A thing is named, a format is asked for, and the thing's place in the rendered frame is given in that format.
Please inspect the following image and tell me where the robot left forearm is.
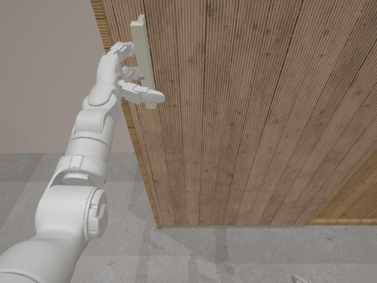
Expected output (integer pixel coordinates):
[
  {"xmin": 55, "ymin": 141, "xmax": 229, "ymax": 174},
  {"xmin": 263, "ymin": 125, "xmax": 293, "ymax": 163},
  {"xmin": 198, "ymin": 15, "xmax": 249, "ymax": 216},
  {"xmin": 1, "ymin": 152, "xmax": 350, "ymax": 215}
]
[{"xmin": 35, "ymin": 83, "xmax": 122, "ymax": 231}]

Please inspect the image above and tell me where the handle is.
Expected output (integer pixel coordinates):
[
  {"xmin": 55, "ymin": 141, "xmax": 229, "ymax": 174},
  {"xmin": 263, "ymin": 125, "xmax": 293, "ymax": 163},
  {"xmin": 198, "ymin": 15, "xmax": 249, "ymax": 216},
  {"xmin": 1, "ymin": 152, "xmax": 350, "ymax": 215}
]
[{"xmin": 130, "ymin": 15, "xmax": 157, "ymax": 109}]

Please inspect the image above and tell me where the left robot upper arm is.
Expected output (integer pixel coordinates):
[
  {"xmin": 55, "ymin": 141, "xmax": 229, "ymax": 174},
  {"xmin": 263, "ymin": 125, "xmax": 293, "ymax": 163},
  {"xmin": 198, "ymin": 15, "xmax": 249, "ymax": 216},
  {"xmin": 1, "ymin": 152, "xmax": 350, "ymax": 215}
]
[{"xmin": 0, "ymin": 185, "xmax": 108, "ymax": 283}]

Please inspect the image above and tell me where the wardrobe door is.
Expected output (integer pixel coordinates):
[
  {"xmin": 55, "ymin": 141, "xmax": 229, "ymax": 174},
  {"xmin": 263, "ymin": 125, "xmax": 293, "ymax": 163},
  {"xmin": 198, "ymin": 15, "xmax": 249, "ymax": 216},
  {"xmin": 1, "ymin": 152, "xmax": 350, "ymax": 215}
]
[
  {"xmin": 314, "ymin": 148, "xmax": 377, "ymax": 219},
  {"xmin": 102, "ymin": 0, "xmax": 377, "ymax": 225}
]

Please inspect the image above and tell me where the left robot hand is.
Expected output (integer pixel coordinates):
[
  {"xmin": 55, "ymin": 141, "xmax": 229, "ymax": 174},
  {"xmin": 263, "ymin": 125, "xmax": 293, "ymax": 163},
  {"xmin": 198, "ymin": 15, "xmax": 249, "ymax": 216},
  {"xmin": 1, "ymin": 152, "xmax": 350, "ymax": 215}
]
[{"xmin": 96, "ymin": 41, "xmax": 165, "ymax": 104}]

